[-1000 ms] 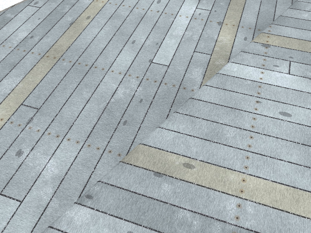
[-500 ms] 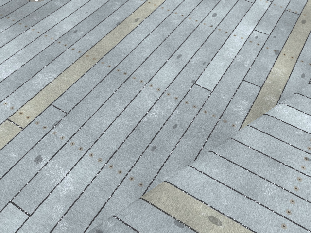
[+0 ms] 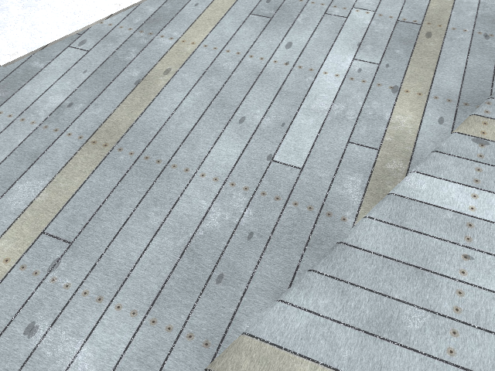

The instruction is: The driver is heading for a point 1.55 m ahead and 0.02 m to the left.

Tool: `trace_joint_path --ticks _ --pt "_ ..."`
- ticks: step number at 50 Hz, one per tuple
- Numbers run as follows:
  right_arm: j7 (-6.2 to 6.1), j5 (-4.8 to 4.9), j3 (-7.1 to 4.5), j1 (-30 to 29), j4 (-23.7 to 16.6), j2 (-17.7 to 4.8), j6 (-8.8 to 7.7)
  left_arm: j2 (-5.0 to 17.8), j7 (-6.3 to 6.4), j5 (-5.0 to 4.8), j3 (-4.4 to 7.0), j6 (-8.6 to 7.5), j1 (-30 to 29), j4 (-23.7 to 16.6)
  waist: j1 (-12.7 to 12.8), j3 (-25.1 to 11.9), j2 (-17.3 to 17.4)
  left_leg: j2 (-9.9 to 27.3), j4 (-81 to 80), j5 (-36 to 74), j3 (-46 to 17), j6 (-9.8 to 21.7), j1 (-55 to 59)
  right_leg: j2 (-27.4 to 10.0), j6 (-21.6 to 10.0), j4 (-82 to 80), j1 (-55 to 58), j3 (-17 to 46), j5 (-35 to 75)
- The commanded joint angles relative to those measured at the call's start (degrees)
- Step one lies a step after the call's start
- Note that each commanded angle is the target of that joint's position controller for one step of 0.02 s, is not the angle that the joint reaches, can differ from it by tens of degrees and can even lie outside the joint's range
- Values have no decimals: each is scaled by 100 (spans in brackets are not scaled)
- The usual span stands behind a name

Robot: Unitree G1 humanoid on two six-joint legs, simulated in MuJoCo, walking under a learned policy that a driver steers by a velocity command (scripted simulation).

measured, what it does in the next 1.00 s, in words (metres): walks ahead: left foot, then right foot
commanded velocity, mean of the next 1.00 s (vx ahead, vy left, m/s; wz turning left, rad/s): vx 0.43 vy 0.00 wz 0.02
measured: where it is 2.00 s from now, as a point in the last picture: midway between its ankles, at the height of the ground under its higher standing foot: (285, 226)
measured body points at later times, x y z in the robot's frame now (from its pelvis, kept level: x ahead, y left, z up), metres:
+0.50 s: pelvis +0.11 -0.03 +0.00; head +0.13 -0.03 +0.45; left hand +0.36 +0.15 -0.11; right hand +0.00 -0.28 -0.13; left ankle +0.00 +0.12 -0.74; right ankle +0.17 -0.17 -0.73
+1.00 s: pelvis +0.36 -0.07 -0.02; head +0.40 -0.06 +0.42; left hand +0.31 +0.19 -0.16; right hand +0.59 -0.29 -0.11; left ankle +0.48 -0.01 -0.74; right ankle +0.18 -0.17 -0.73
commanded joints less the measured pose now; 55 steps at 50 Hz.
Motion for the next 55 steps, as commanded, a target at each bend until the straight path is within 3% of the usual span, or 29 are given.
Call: trace_joint_path --ticks 1,3,4,5,6,7,8,9,11,16,22,24,25,26,27,28,29,30,31,33,37,41,45,48,50,51,52,53,55 --pt "-3 39 -99 438 -295 -487 -173 991 -11 16 291 -13 -221 -399 -277 -457 -864 -284 -673 -216 291 159 731 -1276 -500 -1409 -114 2031 -3373" --pt "-65 82 -92 1143 -125 -483 -247 907 -49 10 313 33 -659 -543 -648 -291 -959 -487 -1958 -65 492 429 1864 -916 -122 -1407 -801 1788 -3239" --pt "-147 59 -118 1834 80 -544 -285 793 -38 -4 306 45 -1063 -685 -1039 -60 -826 -496 -3121 440 690 584 2727 -491 341 -1134 -1427 1423 -3228" --pt "-271 51 -220 1928 166 -953 -324 455 5 -79 258 31 -913 -703 -945 98 454 418 -3892 -146 -215 679 3232 45 659 571 -2223 706 -3335" --pt "-302 15 -222 1100 -219 -1196 -335 -33 29 -109 120 -50 -370 -750 -413 -217 1350 2426 -4089 -1427 -2580 957 2914 298 542 2627 -2624 75 -2777" --pt "-275 -102 -286 404 -362 -1293 -340 546 -18 27 208 -135 -654 -775 -169 279 661 2552 -4392 -1816 -2963 1274 1653 -186 530 3096 -2790 233 -1787" --pt "-228 -57 -231 135 -406 -1036 -410 767 -125 72 275 -168 -552 -721 96 351 363 2170 -4331 -1529 -2431 1161 1357 -336 507 3493 -2440 310 -1279" --pt "-164 -5 -190 6 -428 -890 -493 808 -220 117 293 -177 -289 -599 214 220 398 1812 -4243 -1124 -1846 1007 1399 -339 553 3842 -2319 141 -999" --pt "-113 27 -182 254 -428 -883 -590 731 -325 171 264 -138 -155 -515 54 171 655 1458 -4237 -678 -996 928 1460 -474 658 4372 -2359 -206 -839" --pt "49 -32 -232 1494 2 -814 -712 437 -397 161 90 -179 -1034 -750 -610 443 555 1495 -4195 386 -465 1094 2288 -607 689 3501 -2848 -144 -603" --pt "150 53 -238 1799 333 -820 -689 220 -429 138 -110 -324 -1936 -1004 -810 518 968 1360 -3794 2173 -65 1199 1899 -745 588 1339 -1308 -1284 -1039" --pt "151 42 -286 1850 444 -964 -644 276 -346 97 -102 -397 -1604 -961 -610 395 1034 1525 -3387 3141 -225 1214 1813 -574 406 993 -543 -1364 -1254" --pt "141 66 -300 1690 453 -1019 -632 329 -272 86 -66 -461 -1001 -786 -236 205 905 1486 -2885 3824 -173 1126 1695 -471 301 587 198 -1324 -1017" --pt "147 125 -283 1579 451 -957 -640 540 -170 137 24 -551 -51 -457 220 -356 509 1179 -1819 4187 165 966 1329 -521 173 306 1531 -1153 -682" --pt "165 184 -195 1392 231 -704 -682 1007 -49 283 149 -619 992 -282 721 -1226 -185 845 -256 2712 414 792 321 -1766 -54 46 3053 138 -1695" --pt "186 259 -36 1687 -31 64 -697 1776 46 267 312 -599 1465 -176 613 -1888 -1775 -54 1470 -592 651 577 -1468 -3403 -582 -507 4261 2529 -2086" --pt "112 153 -202 1382 139 -560 -613 1384 67 172 240 -574 1257 -175 677 -1420 -752 174 2084 -386 -87 683 -1689 -3252 -608 -693 3417 2533 -2421" --pt "158 164 -247 1181 84 -567 -618 960 52 153 99 -591 610 -234 335 -630 -577 433 2040 182 -168 742 -1684 -2913 -457 -782 2664 1651 -2176" --pt "191 176 -239 1173 148 -463 -610 601 20 129 6 -624 187 -272 126 -267 -585 587 1791 591 -75 713 -1440 -2623 -295 -976 2061 986 -1529" --pt "254 18 -261 1326 278 -340 -464 256 44 61 -101 -699 -26 -233 -137 35 -762 674 1622 913 45 596 -1132 -2233 -86 -1173 1502 82 -760" --pt "385 -16 -249 770 35 -125 -323 323 60 16 -73 -870 296 -24 -225 230 -609 687 1544 1443 184 491 -1589 -2279 -233 -1287 1460 -651 588" --pt "499 -19 -149 -161 -367 30 -356 263 78 45 -101 -880 413 115 -155 437 -563 625 239 2323 490 475 -1602 -2092 -220 -1256 1332 -1398 1083" --pt "652 -36 -115 -887 -753 -60 -364 666 125 23 -17 -849 592 243 -47 497 -478 291 -980 2361 1029 693 -795 -2123 -100 -1122 1368 -1799 1780" --pt "575 -56 -199 -299 -666 -273 -322 873 181 46 26 -726 567 309 -370 13 -605 -125 -984 1601 1165 1051 -49 -2221 -1 144 1960 -2061 4195" --pt "437 -99 -357 1139 -243 -575 -396 988 213 65 47 -594 488 258 -1030 -804 -328 -419 -1572 1362 927 1400 1631 -2142 107 2460 1556 -2141 3950" --pt "296 -105 -528 1671 -162 -1146 -410 728 195 116 -17 -574 765 94 -1071 -1366 578 750 -1923 854 -598 1635 2817 -1786 263 4287 494 -2214 1102" --pt "256 39 -621 1247 -443 -1676 -388 359 69 7 -86 -588 959 -338 -576 -2086 1736 2225 -2642 1146 -3972 2706 4446 -567 613 6363 -1866 -1522 -2950" --pt "208 118 -607 1388 -509 -1452 -316 834 75 41 -5 -636 146 -428 -980 -1906 575 2051 -2970 1425 -3747 2605 4402 -773 574 6508 -2664 -599 -2373" --pt "154 139 -467 829 -419 -988 -345 691 89 -57 -74 -738 -54 -453 -480 -541 -62 1700 -3023 2963 -2318 2175 2670 -1310 525 5524 -2286 -533 -1536"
